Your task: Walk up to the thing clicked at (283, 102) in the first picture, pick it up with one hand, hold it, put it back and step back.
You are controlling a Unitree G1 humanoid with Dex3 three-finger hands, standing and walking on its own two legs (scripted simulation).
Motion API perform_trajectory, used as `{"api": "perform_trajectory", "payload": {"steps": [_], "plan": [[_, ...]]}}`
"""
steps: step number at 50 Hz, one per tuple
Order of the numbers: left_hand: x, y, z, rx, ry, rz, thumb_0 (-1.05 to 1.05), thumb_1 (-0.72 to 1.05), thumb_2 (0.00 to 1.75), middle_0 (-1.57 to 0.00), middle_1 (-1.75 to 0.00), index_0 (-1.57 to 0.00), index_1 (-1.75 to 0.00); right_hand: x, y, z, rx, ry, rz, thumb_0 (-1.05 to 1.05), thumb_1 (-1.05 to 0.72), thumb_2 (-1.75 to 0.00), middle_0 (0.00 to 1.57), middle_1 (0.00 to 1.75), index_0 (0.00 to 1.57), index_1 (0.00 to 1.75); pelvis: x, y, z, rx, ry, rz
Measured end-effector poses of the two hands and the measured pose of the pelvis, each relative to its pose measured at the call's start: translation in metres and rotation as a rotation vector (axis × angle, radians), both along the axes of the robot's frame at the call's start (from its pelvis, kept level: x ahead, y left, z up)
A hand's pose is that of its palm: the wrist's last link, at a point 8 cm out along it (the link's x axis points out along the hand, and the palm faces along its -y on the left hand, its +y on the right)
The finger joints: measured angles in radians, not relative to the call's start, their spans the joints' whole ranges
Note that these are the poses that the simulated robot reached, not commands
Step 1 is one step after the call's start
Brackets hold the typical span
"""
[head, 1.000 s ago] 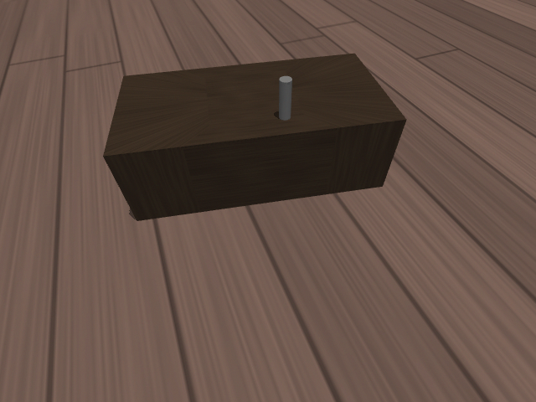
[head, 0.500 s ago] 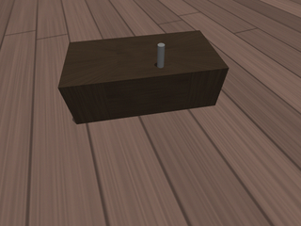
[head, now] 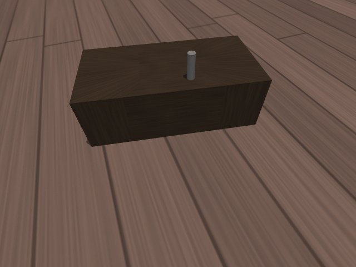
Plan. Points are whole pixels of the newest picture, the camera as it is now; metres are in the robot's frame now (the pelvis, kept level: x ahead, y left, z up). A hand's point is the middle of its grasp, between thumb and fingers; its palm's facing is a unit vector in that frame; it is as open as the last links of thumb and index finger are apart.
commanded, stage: stand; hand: right
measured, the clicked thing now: (191, 66) +1.27 -0.08 -0.27
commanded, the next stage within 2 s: walk up in 0.12 s
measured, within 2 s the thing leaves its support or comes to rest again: neither
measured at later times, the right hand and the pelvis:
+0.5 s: hand (270, 245) +0.21 -0.22 -0.15, palm faces -0.14 +0.90 -0.42, open 7.4 cm; pelvis +0.09 +0.06 -0.03, yaw +6 degrees
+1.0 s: hand (253, 195) +0.36 -0.22 -0.18, palm faces -0.12 +0.93 -0.34, open 7.4 cm; pelvis +0.31 +0.05 -0.03, yaw +8 degrees
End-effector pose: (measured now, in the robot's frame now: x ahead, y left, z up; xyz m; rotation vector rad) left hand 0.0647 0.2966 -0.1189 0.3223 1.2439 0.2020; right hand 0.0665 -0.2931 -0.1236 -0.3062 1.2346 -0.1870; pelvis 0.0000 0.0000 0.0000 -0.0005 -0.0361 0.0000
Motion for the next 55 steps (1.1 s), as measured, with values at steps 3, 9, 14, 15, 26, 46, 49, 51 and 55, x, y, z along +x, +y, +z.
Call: {"api": "perform_trajectory", "payload": {"steps": [3,9,14,15,26,46,49,51,55], "plan": [[0.001,0.000,0.000,-0.001,0.000,0.000,0.01,0.91,0.90,-0.20,-0.30,-0.20,-0.30,0.000,0.000,0.000,-0.002,0.001,0.000,0.01,-0.90,-0.90,0.20,0.30,0.21,0.30,0.000,0.000,0.000,0.000,0.000,-0.001],[0.004,0.003,0.002,-0.015,-0.037,0.010,0.01,0.91,0.90,-0.20,-0.30,-0.20,-0.30,0.002,-0.003,0.001,0.007,-0.015,0.010,0.01,-0.90,-0.90,0.20,0.30,0.21,0.30,0.004,-0.001,-0.002,0.000,0.004,0.013],[-0.003,0.023,0.003,0.008,-0.095,0.058,0.01,0.90,0.90,-0.20,-0.30,-0.20,-0.30,0.017,-0.012,0.000,-0.023,0.019,0.060,0.01,-0.90,-0.90,0.20,0.30,0.21,0.30,0.018,0.003,-0.009,-0.006,0.014,0.056],[-0.007,0.028,0.004,0.014,-0.093,0.075,0.01,0.90,0.90,-0.20,-0.30,-0.20,-0.30,0.024,-0.011,0.002,-0.031,0.023,0.073,0.01,-0.90,-0.90,0.20,0.30,0.21,0.30,0.022,0.006,-0.009,-0.011,0.009,0.063],[-0.012,0.104,-0.026,0.032,0.060,0.166,0.01,0.90,0.90,-0.20,-0.30,-0.20,-0.30,0.145,0.035,0.014,-0.094,-0.133,0.165,0.01,-0.90,-0.90,0.20,0.30,0.21,0.30,0.092,0.063,-0.031,0.005,-0.025,0.106],[0.247,0.098,0.013,0.039,-0.112,0.029,0.01,0.91,0.90,-0.20,-0.30,-0.20,-0.30,0.242,0.040,-0.006,-0.017,-0.034,0.093,0.01,-0.90,-0.90,0.21,0.30,0.21,0.30,0.266,0.062,-0.021,0.042,-0.002,0.120],[0.290,0.086,0.015,0.066,-0.160,0.031,0.01,0.91,0.90,-0.20,-0.30,-0.20,-0.30,0.279,0.026,-0.022,-0.017,-0.016,0.099,0.01,-0.90,-0.90,0.21,0.30,0.21,0.30,0.298,0.050,-0.029,0.002,-0.008,0.131],[0.311,0.077,0.020,0.072,-0.205,0.038,0.01,0.91,0.90,-0.20,-0.30,-0.20,-0.30,0.306,0.024,-0.023,-0.010,-0.011,0.119,0.01,-0.90,-0.90,0.20,0.30,0.21,0.30,0.316,0.043,-0.027,0.015,-0.012,0.138],[0.329,0.062,0.031,0.061,-0.213,0.077,0.01,0.91,0.90,-0.20,-0.30,-0.20,-0.30,0.367,0.025,-0.012,0.006,-0.056,0.164,0.01,-0.90,-0.90,0.20,0.30,0.21,0.30,0.349,0.039,-0.014,0.036,-0.019,0.138]]}}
